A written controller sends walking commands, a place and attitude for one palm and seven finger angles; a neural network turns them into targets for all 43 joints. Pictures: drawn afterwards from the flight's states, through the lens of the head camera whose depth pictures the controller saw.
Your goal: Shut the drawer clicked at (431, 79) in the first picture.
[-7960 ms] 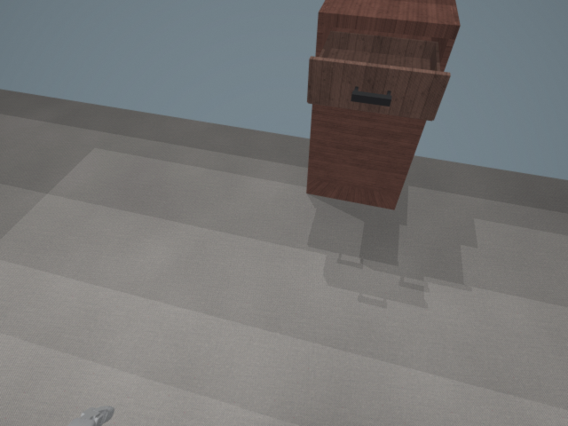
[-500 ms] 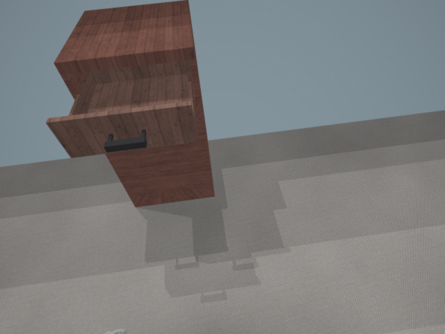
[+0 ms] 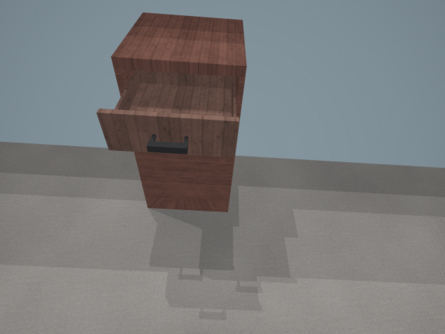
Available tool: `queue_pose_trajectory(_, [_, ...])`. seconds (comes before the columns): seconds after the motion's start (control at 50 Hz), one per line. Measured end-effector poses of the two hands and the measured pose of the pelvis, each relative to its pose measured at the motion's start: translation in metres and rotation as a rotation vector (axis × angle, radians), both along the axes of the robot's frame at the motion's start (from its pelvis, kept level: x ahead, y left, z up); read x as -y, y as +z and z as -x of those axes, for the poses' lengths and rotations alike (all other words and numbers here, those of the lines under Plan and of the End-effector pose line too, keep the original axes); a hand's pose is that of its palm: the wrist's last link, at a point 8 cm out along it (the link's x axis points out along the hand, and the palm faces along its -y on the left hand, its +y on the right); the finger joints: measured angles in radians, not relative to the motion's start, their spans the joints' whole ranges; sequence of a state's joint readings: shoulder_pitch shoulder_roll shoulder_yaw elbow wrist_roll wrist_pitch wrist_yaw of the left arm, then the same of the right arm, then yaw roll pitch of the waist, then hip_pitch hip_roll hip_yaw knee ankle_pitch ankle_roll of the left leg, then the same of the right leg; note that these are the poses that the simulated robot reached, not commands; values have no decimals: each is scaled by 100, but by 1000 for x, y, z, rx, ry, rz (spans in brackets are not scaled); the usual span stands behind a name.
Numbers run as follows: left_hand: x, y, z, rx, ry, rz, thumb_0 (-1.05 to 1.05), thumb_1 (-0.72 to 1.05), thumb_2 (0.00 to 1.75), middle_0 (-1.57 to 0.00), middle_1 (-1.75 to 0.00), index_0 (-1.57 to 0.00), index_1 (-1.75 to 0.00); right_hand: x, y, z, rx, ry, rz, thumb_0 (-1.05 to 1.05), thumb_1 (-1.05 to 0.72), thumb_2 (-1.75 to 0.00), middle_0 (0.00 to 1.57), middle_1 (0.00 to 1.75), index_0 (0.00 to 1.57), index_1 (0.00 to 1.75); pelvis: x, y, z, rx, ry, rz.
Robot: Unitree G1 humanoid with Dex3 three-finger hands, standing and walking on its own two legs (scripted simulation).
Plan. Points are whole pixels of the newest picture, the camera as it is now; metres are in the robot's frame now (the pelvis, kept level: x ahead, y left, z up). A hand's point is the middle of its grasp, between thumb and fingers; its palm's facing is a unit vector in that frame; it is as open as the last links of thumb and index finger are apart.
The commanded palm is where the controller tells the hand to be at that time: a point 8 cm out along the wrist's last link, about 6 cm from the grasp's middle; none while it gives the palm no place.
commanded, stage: take the last steps up to it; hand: left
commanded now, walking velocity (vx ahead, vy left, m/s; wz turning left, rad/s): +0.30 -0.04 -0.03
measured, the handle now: (168, 143) +0.60 +0.22 -0.04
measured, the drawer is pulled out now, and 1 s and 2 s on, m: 0.24 0.24 0.24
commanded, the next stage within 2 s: come to a stop and stand still in 0.66 s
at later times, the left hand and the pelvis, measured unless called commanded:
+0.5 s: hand (176, 274) +0.28 +0.13 -0.16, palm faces -0.04 -0.97 -0.23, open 7.3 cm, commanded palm none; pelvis +0.15 -0.05 -0.02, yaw -1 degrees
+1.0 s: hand (177, 305) +0.22 +0.12 -0.18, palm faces +0.08 -0.99 -0.13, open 7.3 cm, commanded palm none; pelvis +0.26 -0.03 +0.00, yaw -1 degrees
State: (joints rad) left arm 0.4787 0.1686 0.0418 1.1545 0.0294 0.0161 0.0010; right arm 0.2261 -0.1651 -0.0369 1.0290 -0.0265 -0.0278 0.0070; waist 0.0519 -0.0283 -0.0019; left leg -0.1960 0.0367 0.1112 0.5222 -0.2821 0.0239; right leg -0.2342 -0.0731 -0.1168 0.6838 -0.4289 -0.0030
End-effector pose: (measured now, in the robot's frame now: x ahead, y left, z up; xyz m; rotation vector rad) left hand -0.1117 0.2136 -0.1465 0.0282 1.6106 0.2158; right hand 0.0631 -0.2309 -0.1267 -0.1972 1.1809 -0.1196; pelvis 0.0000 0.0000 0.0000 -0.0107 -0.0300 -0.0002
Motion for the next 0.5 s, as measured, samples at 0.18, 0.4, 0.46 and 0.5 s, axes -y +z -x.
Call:
queue_pose_trajectory(0.18, [-20,5,-121,185,-72,-3,1,91,90,-20,-30,-20,-29,-18,1,45,-160,-104,-8,0,-93,-89,20,30,20,30,-10,11,-39,14,-5,-14])
queue_pose_trajectory(0.4, [2,19,-325,422,-241,-77,1,92,90,-20,-30,-19,-29,-20,-16,77,-420,-244,-114,1,-91,-89,20,30,20,30,24,-2,-112,5,-31,-32])
queue_pose_trajectory(0.46, [20,14,-371,503,-266,-99,1,92,90,-20,-30,-20,-29,-6,-29,64,-475,-251,-138,1,-91,-89,20,30,20,30,43,-16,-138,1,-25,-37])
queue_pose_trajectory(0.5, [31,15,-384,529,-256,-99,0,92,90,-20,-30,-20,-29,8,-33,44,-475,-240,-134,1,-91,-89,20,30,20,30,51,-17,-148,10,-20,-27])
